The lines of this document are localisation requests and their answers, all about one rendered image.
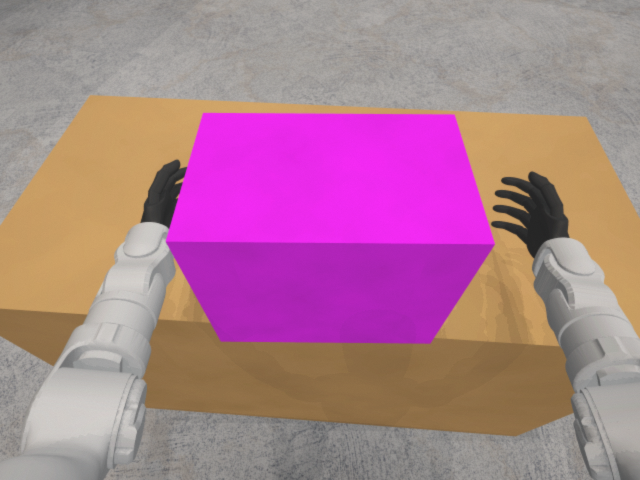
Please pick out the robot left upper arm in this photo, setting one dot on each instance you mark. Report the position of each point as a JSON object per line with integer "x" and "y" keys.
{"x": 85, "y": 423}

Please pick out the carton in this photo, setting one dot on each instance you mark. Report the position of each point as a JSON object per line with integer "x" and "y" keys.
{"x": 329, "y": 228}

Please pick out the robot right hand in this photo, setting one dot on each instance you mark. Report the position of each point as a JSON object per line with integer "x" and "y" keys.
{"x": 545, "y": 219}

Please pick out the robot left hand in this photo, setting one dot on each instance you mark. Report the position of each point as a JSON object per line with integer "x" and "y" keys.
{"x": 160, "y": 205}

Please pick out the pedestal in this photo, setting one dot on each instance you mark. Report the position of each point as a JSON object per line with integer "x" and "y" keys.
{"x": 494, "y": 367}

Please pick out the robot left forearm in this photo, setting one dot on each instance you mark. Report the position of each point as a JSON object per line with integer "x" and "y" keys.
{"x": 116, "y": 333}

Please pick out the robot right forearm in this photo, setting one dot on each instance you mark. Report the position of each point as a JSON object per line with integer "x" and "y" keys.
{"x": 598, "y": 340}

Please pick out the robot right upper arm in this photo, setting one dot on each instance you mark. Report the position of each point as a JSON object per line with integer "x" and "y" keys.
{"x": 607, "y": 426}

